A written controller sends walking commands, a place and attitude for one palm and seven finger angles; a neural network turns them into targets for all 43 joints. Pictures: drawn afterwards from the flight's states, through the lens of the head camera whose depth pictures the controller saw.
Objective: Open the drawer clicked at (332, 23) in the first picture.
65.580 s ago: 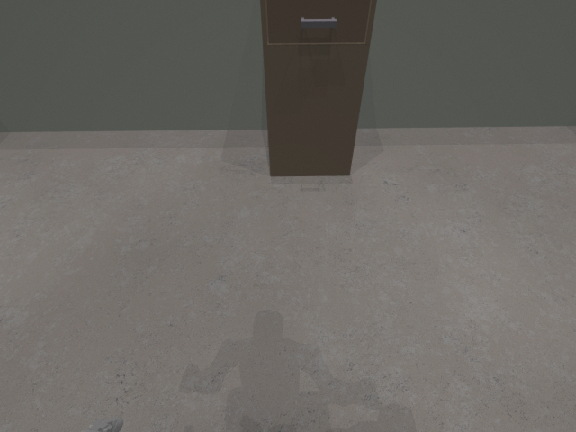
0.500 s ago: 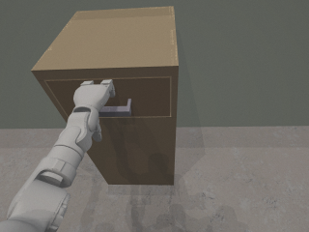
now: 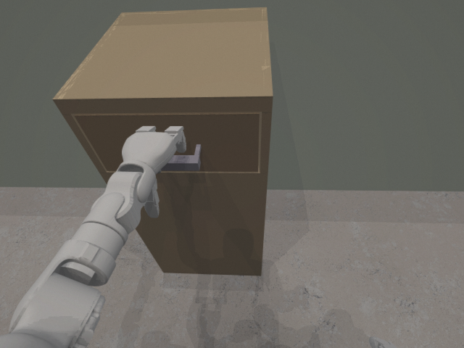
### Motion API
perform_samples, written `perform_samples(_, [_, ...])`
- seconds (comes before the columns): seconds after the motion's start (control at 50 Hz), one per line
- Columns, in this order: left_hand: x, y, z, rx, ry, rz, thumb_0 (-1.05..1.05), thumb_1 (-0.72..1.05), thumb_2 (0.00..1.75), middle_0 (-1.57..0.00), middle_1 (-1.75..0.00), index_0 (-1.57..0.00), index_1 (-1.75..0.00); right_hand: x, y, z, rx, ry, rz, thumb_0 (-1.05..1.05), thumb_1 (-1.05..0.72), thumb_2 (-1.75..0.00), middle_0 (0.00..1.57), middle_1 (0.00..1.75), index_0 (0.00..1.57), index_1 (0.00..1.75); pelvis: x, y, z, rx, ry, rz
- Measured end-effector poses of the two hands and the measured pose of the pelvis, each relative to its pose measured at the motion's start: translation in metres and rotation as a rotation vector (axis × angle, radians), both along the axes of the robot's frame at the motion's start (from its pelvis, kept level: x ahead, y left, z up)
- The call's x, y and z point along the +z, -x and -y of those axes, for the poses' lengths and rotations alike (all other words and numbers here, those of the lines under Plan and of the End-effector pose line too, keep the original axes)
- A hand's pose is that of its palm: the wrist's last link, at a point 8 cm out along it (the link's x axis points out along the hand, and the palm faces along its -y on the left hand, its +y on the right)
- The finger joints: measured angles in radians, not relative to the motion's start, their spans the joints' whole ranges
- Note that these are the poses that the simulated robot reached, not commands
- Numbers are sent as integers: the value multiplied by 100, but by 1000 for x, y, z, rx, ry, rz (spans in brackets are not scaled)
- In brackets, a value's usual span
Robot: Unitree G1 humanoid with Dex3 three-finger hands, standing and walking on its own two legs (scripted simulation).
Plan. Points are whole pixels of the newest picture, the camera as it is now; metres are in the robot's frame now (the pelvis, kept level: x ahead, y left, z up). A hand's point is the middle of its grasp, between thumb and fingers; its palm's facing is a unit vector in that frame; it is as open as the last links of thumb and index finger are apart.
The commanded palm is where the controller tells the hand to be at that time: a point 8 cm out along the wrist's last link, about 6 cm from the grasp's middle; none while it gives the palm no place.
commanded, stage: re-aim the fingers above the handle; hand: left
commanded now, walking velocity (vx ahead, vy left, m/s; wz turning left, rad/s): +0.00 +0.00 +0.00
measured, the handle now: (171, 155) +0.50 +0.16 +0.03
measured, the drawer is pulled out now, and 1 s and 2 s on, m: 0.00 0.00 0.00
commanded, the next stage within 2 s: lower the fingers behind the handle in 0.98 s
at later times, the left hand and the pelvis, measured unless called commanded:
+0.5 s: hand (157, 168) +0.43 +0.17 +0.07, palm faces -0.12 -0.03 -0.99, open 13.8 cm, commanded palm +0.42 +0.17 +0.15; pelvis +0.00 +0.00 +0.00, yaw -2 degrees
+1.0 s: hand (172, 166) +0.43 +0.14 +0.07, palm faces -0.12 -0.05 -0.99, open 13.8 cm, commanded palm +0.42 +0.17 +0.14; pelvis +0.00 +0.00 +0.00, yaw -1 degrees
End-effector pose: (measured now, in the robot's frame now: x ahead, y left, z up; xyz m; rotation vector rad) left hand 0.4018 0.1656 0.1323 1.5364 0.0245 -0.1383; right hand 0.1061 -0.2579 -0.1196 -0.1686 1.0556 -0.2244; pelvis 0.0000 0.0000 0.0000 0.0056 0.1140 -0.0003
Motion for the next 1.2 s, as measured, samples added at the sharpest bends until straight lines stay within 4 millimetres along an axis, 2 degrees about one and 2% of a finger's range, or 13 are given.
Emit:
perform_samples(0.08, [6,-8,19,-106,27,87,0,-49,30,-33,-120,-33,-120,2,0,0,-15,12,20,1,-91,-90,20,30,20,29,-2,2,-1,-15,-2,-14])
perform_samples(0.2, [31,-29,-1,17,-9,243,0,-49,30,-34,-122,-33,-120,-8,13,-7,-31,-27,-18,1,-91,-90,20,30,20,29,-3,2,-3,-40,-6,-44])
perform_samples(0.3, [36,-31,6,91,-29,205,0,-49,30,-37,-125,-33,-126,-14,25,-12,-34,-65,-77,1,-91,-90,20,30,20,29,-1,0,-3,-42,-7,-44])
perform_samples(0.46, [2,-19,-7,126,-16,-24,0,-49,30,-34,-122,-32,-123,-2,29,0,-71,-26,-38,1,-90,-90,20,30,20,29,1,2,3,-44,-8,-14])
perform_samples(0.52, [-4,-6,-2,21,-6,-6,0,-49,30,-33,-121,-32,-122,1,27,8,-62,7,-25,1,-90,-90,20,30,20,29,0,3,3,-36,-6,-11])
perform_samples(0.62, [5,2,4,-72,-8,132,0,-49,30,-33,-120,-33,-121,-1,22,14,-34,27,-26,1,-91,-90,20,30,20,29,-2,6,3,-16,-3,-15])
perform_samples(0.72, [22,-15,-10,57,-36,219,0,-49,30,-33,-120,-33,-120,-6,19,9,-27,-2,-27,1,-91,-90,20,30,19,29,-3,8,4,-20,-6,-32])
perform_samples(0.82, [26,-30,-27,213,-76,127,0,-49,30,-32,-120,-32,-120,-10,21,1,-42,-41,-39,1,-91,-90,20,30,20,29,-1,4,4,-26,-7,-41])
perform_samples(0.88, [24,-29,-19,187,-51,56,0,-49,30,-32,-120,-32,-121,-10,22,-1,-42,-45,-49,1,-91,-90,20,30,20,29,0,0,3,-21,-5,-36])
perform_samples(0.96, [6,-20,9,35,-3,-14,0,-49,30,-32,-120,-32,-121,-6,20,0,-37,-28,-48,1,-90,-90,20,30,20,29,0,-4,2,-18,-3,-24])
perform_samples(1.06, [-7,-11,31,-118,52,57,0,-49,30,-32,-120,-32,-121,-3,12,3,-41,-7,-20,1,-90,-90,20,30,20,29,-2,-4,1,-32,-5,-27])
perform_samples(1.12, [1,-14,21,-89,32,174,0,-49,30,-33,-120,-33,-120,-5,9,2,-42,-11,-11,1,-91,-90,20,30,20,29,-3,-3,1,-40,-7,-37])
perform_samples(1.2, [16,-23,-13,90,-38,254,0,-49,30,-32,-120,-33,-120,-11,7,-3,-30,-40,-27,1,-91,-90,20,30,19,29,-3,-3,2,-42,-8,-51])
